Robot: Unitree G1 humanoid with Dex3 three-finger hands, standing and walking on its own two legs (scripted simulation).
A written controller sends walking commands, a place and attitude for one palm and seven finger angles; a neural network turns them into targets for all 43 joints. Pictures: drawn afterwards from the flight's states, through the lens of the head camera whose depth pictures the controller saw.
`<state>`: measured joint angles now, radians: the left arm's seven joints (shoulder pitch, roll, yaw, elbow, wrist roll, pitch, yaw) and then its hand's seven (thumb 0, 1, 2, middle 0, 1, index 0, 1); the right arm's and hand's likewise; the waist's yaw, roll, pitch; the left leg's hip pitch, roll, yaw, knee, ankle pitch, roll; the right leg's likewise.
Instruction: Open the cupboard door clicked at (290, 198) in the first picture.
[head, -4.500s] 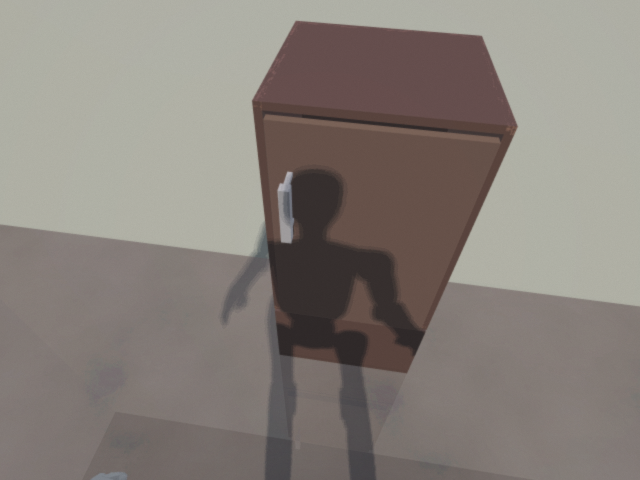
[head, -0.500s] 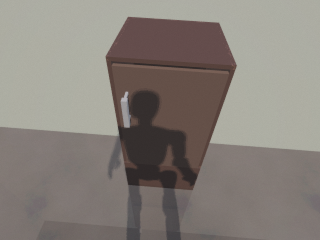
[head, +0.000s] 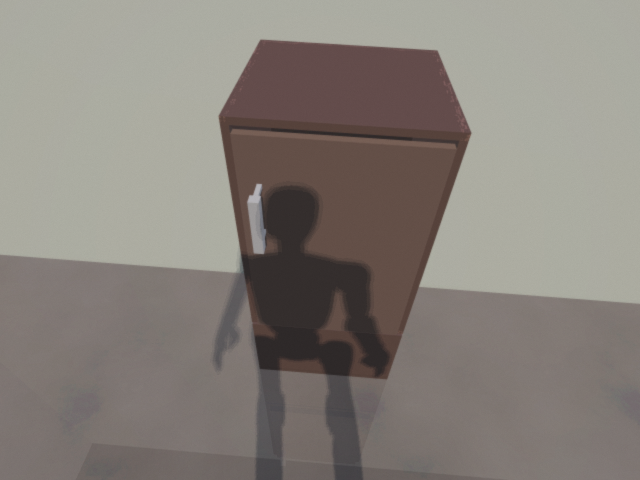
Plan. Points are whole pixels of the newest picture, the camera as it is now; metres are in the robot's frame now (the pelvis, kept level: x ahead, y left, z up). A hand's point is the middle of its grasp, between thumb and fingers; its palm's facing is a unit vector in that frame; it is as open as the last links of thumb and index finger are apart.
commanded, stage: shuffle to correct the standing spot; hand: left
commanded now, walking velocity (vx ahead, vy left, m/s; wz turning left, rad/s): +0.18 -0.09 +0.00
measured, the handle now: (259, 219) +0.59 +0.16 -0.04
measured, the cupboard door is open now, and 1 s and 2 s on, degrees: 0 0 0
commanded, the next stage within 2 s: come to a stop and stand still in 0.04 s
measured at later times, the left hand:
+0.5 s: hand out of the picture +0.02 +0.13 -0.18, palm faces +0.04 -0.99 -0.16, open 7.3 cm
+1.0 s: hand out of the picture +0.02 +0.20 -0.17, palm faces -0.02 -0.97 -0.26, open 7.4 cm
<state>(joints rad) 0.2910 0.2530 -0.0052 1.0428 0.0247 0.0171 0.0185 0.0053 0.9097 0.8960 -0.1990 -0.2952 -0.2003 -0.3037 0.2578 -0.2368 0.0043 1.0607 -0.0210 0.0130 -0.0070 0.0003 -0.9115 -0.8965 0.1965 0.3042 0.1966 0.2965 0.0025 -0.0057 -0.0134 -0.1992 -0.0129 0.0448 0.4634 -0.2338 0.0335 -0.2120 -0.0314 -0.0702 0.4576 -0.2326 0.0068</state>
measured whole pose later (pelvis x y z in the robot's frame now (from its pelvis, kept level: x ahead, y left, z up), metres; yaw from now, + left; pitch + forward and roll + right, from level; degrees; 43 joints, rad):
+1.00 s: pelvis +0.00 +0.01 +0.00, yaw -1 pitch -1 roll +1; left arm 0.29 0.20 -0.01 1.02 0.02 0.00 0.02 0.00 0.91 0.90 -0.20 -0.30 -0.20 -0.30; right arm 0.28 -0.19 0.01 1.00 -0.02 0.00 -0.01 0.00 -0.92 -0.90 0.20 0.30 0.20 0.30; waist 0.01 0.02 0.01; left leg -0.23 -0.03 0.07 0.47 -0.23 0.05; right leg -0.27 -0.05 -0.03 0.50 -0.22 0.01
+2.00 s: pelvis +0.05 -0.03 +0.00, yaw -1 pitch -1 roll +1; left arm 0.22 0.21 -0.01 1.09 0.01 -0.02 0.02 0.00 0.91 0.90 -0.20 -0.30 -0.20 -0.30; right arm 0.21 -0.19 0.01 1.12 -0.01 -0.03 -0.03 0.00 -0.91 -0.90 0.20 0.30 0.20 0.30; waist 0.01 -0.01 0.04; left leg -0.13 0.01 0.05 0.42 -0.28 -0.01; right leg -0.17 0.00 -0.06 0.46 -0.28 -0.03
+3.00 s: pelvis +0.00 -0.03 -0.10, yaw +0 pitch +14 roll +0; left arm 0.38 0.20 0.17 0.16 -0.28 -0.46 -0.36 0.01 0.56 0.75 -0.23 -0.51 -0.23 -0.52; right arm 0.13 -0.28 -0.06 0.44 0.03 -0.23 -0.04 0.01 -0.91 -0.90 0.20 0.30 0.20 0.30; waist 0.04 -0.03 -0.13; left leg -0.90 0.02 0.01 1.22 -0.56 0.00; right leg -0.91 -0.02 -0.09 1.20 -0.54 -0.05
